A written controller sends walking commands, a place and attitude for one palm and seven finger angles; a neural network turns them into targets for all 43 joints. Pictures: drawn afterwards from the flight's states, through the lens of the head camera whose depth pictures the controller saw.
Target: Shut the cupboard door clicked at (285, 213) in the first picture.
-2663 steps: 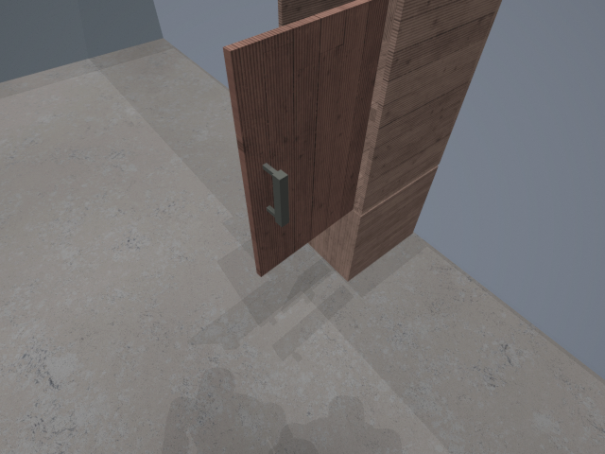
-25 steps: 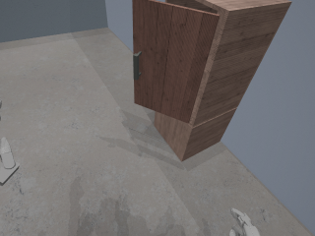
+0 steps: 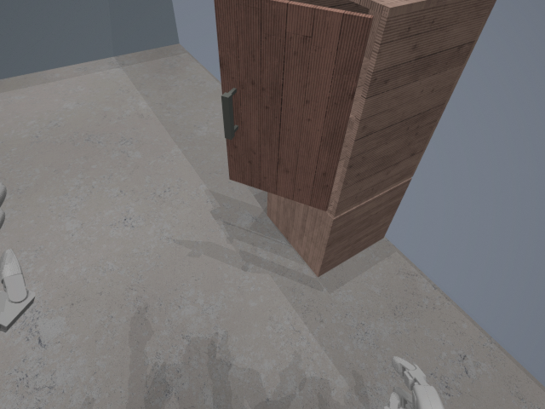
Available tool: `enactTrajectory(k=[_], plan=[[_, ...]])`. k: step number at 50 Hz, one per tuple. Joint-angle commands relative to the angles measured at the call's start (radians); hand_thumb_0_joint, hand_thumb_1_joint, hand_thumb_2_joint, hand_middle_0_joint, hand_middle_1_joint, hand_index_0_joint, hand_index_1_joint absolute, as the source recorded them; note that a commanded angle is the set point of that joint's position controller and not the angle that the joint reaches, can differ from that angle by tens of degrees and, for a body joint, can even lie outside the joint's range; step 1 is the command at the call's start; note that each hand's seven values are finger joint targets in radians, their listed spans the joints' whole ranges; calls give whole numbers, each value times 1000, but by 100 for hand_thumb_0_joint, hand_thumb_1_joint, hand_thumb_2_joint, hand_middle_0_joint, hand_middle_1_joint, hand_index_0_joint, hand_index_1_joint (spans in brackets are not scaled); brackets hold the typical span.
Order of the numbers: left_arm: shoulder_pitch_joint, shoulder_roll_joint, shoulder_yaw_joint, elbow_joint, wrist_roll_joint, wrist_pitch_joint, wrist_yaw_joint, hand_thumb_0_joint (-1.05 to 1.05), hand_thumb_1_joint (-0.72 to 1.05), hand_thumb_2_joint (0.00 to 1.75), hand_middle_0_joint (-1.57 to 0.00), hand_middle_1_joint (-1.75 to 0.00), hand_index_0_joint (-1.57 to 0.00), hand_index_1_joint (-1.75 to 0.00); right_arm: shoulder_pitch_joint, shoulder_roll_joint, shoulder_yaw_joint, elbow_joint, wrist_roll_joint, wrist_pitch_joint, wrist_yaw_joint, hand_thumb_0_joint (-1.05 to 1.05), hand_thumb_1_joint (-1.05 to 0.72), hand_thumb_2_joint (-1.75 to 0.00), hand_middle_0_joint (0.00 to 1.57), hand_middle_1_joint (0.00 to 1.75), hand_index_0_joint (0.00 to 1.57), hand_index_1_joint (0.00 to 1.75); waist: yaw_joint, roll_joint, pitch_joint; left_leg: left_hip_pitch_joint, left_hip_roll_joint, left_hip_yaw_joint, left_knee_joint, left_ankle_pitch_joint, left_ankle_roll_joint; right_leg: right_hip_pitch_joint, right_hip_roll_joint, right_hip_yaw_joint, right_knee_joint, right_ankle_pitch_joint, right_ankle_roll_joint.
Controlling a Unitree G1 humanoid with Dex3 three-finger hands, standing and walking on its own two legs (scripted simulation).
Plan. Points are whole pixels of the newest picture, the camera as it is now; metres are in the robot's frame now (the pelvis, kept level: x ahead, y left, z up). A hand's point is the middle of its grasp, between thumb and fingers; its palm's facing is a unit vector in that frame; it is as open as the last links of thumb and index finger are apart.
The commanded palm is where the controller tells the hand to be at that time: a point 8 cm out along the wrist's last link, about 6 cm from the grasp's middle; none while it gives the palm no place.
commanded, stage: stop stepping back and stand still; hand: left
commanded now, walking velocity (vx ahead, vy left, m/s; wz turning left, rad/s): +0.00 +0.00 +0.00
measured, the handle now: (231, 113) +0.87 +0.15 -0.05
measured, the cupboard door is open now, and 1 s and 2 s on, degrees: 34 34 34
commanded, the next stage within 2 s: let the arm hang, fingers relaxed in 0.20 s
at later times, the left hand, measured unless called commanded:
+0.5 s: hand out of the picture +0.15 +0.22 -0.10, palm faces +0.00 -0.94 -0.34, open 7.4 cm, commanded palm none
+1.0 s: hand out of the picture -0.06 +0.20 -0.17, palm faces +0.03 -0.97 -0.24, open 7.3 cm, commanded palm none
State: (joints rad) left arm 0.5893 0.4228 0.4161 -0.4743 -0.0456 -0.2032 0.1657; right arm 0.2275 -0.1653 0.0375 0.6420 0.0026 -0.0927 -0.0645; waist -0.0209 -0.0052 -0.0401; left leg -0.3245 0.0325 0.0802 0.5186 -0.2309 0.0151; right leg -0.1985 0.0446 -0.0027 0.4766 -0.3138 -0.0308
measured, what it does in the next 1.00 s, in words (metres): stands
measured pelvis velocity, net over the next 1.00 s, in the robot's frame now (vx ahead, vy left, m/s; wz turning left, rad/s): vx -0.02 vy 0.01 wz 0.01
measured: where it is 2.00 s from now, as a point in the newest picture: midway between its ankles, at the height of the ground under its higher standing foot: outside the picture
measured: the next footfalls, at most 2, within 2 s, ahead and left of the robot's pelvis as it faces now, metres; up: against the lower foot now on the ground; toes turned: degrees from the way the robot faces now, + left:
none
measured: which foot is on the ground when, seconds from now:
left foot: down 0.00-1.00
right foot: down 0.00-1.00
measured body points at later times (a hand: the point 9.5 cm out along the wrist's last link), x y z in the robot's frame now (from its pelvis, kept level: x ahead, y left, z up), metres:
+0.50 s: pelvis -0.01 +0.01 -0.01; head -0.01 -0.01 +0.44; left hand +0.15 +0.27 -0.08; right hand +0.14 -0.26 -0.12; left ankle +0.02 +0.11 -0.74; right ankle -0.04 -0.10 -0.74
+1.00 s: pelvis -0.02 +0.01 +0.01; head -0.01 +0.00 +0.46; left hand -0.06 +0.26 -0.15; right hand -0.03 -0.23 -0.15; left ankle +0.02 +0.11 -0.74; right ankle -0.04 -0.10 -0.74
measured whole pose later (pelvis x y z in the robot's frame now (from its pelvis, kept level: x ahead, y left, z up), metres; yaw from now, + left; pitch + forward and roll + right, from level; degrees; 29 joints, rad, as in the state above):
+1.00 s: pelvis -0.02 +0.01 +0.01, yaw +1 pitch -1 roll +0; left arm 0.32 0.21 0.01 1.15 0.01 0.01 0.02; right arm 0.28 -0.18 -0.01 1.13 -0.01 0.02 -0.03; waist 0.00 0.02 0.04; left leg -0.24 0.01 0.08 0.41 -0.15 0.03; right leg -0.12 0.03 -0.01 0.40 -0.26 -0.02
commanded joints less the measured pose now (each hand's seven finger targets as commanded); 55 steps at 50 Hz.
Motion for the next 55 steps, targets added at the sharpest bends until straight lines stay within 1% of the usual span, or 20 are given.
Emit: enactTrajectory(k=[1, 6, 7, 8, 12, 14, 15, 16, 17, 18, 20, 22, 24, 27, 31, 36, 37, 45, 51, 55], plan=[[-59, 169, 125, -164, -6, -35, 29, 0, 90, 90, -20, -30, -20, -30, -73, -145, -59, -151, 7, -27, -21, 0, -90, -90, 20, 30, 20, 30, 0, 25, -135, 128, 73, -73, -30, 284, -1, 31, -118, 104, -38, 473, 3], [-110, 160, 98, -166, -1, -26, 27, 0, 90, 90, -20, -30, -20, -30, -89, -144, -58, -163, 11, -16, -27, 0, -90, -90, 20, 30, 20, 30, 3, 39, -97, 132, 67, -71, -37, 254, 1, 3, -119, 104, -62, 428, 7], [-118, 182, 115, -178, 0, -27, 28, 0, 90, 90, -20, -30, -20, -30, -93, -147, -59, -164, 10, -16, -28, 0, -90, -90, 20, 30, 20, 30, 5, 51, -100, 132, 64, -69, -35, 249, -2, 4, -123, 105, -66, 432, 6], [-118, 161, 96, -175, 0, -27, 27, 0, 90, 90, -20, -30, -20, -30, -90, -144, -57, -169, 11, -14, -27, 0, -90, -90, 20, 30, 20, 30, 2, 49, -88, 122, 63, -74, -39, 245, -3, 3, -125, 103, -68, 413, 4], [-94, 184, 122, -179, -1, -27, 28, 0, 90, 90, -20, -30, -20, -30, -96, -150, -60, -179, 9, -9, -28, 0, -90, -90, 20, 30, 20, 30, 9, 78, -80, 112, 65, -80, -61, 215, -2, -1, -113, 95, -83, 348, 7], [-81, 165, 110, -174, -3, -27, 26, 0, 90, 90, -20, -30, -20, -30, -94, -148, -59, -187, 11, -5, -28, 0, -90, -90, 20, 30, 20, 30, 8, 74, -74, 105, 69, -85, -70, 225, -1, 7, -107, 87, -79, 344, 9], [-144, -12, -340, 549, 52, 125, -116, 0, 90, 90, -20, -30, -20, -30, -205, -325, -96, -28, 30, -64, 64, 0, -90, -90, 20, 30, 20, 30, -6, 72, 24, 72, 91, -87, 66, 403, 5, -97, -160, 3, 43, 442, 3], [-157, -23, -315, 586, 54, 203, -144, 0, 90, 90, -20, -30, -20, -30, -122, -306, -112, -3, 12, -20, 68, 0, -90, -90, 20, 30, 20, 30, 1, 90, -53, 124, 99, -81, 37, 381, -2, -113, -149, 64, 26, 358, -3], [-188, -53, -327, 619, 63, 207, -153, 0, 90, 90, -20, -30, -20, -30, -77, -287, -109, 14, -1, -6, 66, 0, -90, -90, 20, 30, 20, 30, 8, 42, -58, 106, 109, -90, 36, 364, 13, -115, -127, 39, 47, 280, -6], [-211, -43, -332, 663, 63, 205, -159, 0, 90, 90, -20, -30, -20, -30, -72, -289, -96, 10, -4, 14, 65, 0, -90, -90, 20, 30, 20, 30, 16, 7, -54, 73, 113, -116, 18, 329, 31, -96, -121, 31, 52, 239, -8], [-270, -11, -342, 775, 64, 198, -162, 0, 90, 90, -20, -30, -20, -30, -94, -291, -82, 19, -11, 37, 63, 0, -90, -90, 20, 30, 20, 30, 22, -119, -36, 56, 97, -137, 20, 274, 38, -82, -128, 57, 27, 221, -19], [-315, 2, -356, 902, 66, 195, -159, 0, 90, 90, -20, -30, -20, -30, -88, -283, -76, 46, -18, 56, 62, 0, -90, -90, 20, 30, 20, 30, 11, -159, -24, 84, 73, -135, 19, 257, 25, -90, -151, 100, 3, 252, -38], [-339, -6, -370, 1026, 64, 201, -149, 0, 90, 90, -20, -30, -20, -30, -75, -260, -66, 92, -27, 76, 61, 0, -90, -90, 20, 30, 20, 30, 8, -115, -29, 99, 63, -135, -13, 242, 20, -59, -155, 110, -11, 237, -36], [-332, -32, -387, 1187, 62, 207, -142, 0, 90, 90, -20, -30, -20, -30, -69, -228, -51, 167, -28, 93, 59, 0, -90, -90, 20, 30, 20, 30, 14, 5, -18, 131, 67, -142, -75, 189, 16, -40, -135, 109, -59, 129, -21], [-294, -87, -375, 1352, 61, 202, -140, 0, 90, 90, -20, -30, -20, -30, -37, -177, -51, 270, -30, 96, 46, 0, -90, -90, 20, 30, 20, 30, 18, 140, 17, 125, 65, -137, -134, 58, 15, -20, -129, 113, -127, 74, -34], [-275, -86, -382, 1479, 55, 193, -142, 0, 90, 90, -20, -30, -20, -30, 22, -173, -60, 362, -20, 93, 34, 0, -90, -90, 20, 30, 20, 30, 15, 102, 30, 150, 77, -138, -151, 62, 17, -2, -131, 106, -167, 104, -39], [-272, -84, -382, 1497, 56, 191, -141, 0, 90, 90, -20, -30, -20, -30, 34, -178, -65, 373, -16, 93, 32, 0, -90, -90, 20, 30, 20, 30, 14, 62, 41, 161, 82, -141, -150, 77, 20, -8, -128, 105, -176, 105, -40], [-245, -104, -387, 1576, 57, 193, -136, 0, 90, 90, -20, -30, -20, -30, 78, -165, -71, 436, -16, 94, 28, 0, -90, -90, 20, 30, 20, 30, 12, -7, 101, 146, 88, -144, -201, -15, 27, -39, -125, 96, -186, 39, -36], [-245, -110, -387, 1587, 60, 192, -132, 0, 90, 90, -20, -30, -20, -30, 73, -156, -72, 449, -17, 92, 29, 0, -90, -90, 20, 30, 20, 30, 12, -17, 122, 149, 86, -139, -210, -5, 26, -56, -128, 98, -186, 44, -31], [-253, -109, -387, 1583, 62, 194, -132, 0, 90, 90, -20, -30, -20, -30, 65, -153, -71, 450, -19, 91, 31, 0, -90, -90, 20, 30, 20, 30, 13, 17, 134, 139, 86, -146, -230, -32, 25, -61, -124, 97, -180, 44, -27]])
